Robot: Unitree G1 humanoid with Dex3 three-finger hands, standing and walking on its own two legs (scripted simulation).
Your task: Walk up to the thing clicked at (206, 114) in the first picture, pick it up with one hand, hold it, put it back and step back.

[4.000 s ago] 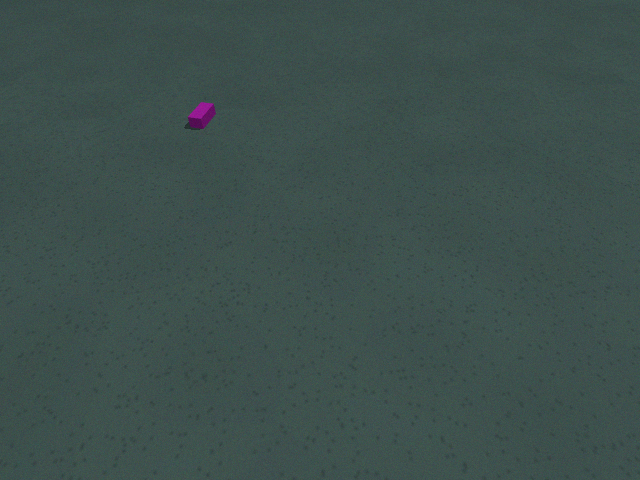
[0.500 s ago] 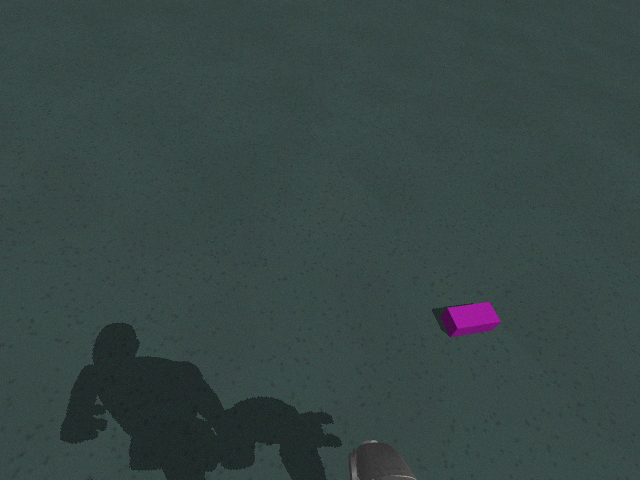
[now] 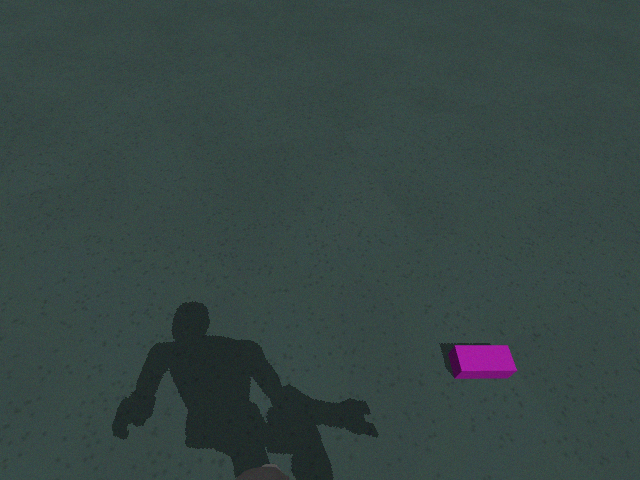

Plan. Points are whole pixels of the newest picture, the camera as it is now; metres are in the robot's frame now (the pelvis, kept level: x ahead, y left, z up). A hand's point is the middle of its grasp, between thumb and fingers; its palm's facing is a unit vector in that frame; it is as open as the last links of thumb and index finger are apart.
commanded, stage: walk up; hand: left
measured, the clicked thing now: (481, 361) +0.60 -0.53 -0.72
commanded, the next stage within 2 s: none
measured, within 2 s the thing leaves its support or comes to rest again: neither
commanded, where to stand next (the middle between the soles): +0.23 -0.74 m, yaw +5 degrees
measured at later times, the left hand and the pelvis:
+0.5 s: hand out of the picture +0.13 +0.07 -0.15, palm faces -0.05 -0.91 -0.41, open 7.4 cm; pelvis +0.04 -0.24 -0.03, yaw +0 degrees
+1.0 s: hand out of the picture +0.16 -0.14 -0.16, palm faces -0.06 -0.95 -0.30, open 7.4 cm; pelvis +0.08 -0.41 +0.00, yaw +2 degrees
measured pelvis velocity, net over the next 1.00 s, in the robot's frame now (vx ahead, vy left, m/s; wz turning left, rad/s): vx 0.08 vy -0.41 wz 0.03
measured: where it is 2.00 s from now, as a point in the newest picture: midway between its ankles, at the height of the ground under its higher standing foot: outside the picture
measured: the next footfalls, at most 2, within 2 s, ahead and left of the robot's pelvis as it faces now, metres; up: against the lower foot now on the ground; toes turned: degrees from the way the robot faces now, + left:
left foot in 0.02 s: +0.12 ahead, +0.06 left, +0.00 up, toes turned +5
right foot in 0.44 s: +0.12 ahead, -0.40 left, +0.00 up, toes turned -2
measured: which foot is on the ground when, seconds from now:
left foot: up 0.00-0.00, down 0.02-0.46, up 0.48-0.76, down 0.78-1.00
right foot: down 0.00-0.02, up 0.04-0.42, down 0.44-0.80, up 0.82-1.00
